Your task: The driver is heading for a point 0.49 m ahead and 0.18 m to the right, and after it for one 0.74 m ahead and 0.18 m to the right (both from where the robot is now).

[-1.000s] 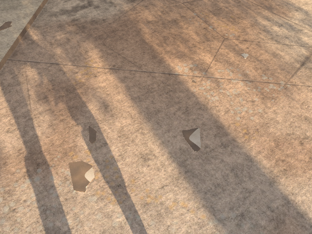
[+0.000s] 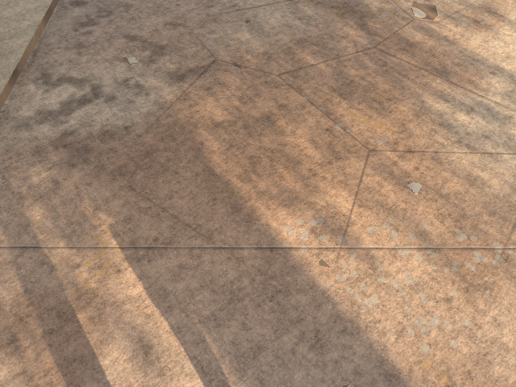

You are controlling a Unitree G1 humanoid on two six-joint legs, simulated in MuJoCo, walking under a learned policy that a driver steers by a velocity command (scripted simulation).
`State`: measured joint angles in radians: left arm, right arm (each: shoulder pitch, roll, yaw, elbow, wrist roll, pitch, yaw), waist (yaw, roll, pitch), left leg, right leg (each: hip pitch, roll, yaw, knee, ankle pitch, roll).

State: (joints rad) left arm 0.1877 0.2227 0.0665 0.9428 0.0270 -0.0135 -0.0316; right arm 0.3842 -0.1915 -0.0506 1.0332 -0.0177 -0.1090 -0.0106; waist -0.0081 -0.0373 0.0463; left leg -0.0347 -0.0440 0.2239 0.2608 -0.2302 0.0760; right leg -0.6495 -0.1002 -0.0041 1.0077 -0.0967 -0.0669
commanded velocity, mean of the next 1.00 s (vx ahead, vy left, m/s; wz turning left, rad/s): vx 0.36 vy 0.00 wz -0.57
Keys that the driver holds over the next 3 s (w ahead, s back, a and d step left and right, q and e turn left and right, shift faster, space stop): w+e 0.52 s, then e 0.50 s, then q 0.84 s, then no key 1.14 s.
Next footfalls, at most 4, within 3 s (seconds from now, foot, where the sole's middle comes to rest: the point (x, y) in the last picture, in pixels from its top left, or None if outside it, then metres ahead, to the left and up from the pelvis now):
0.24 right None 0.27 -0.10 -0.78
0.76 left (288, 340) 0.61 -0.07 -0.78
1.18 right None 0.42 -0.22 -0.78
1.58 left None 0.49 -0.02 -0.78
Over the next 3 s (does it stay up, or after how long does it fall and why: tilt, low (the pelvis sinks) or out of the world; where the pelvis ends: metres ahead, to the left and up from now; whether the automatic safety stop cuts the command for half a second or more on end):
stays up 0.41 -0.08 0.00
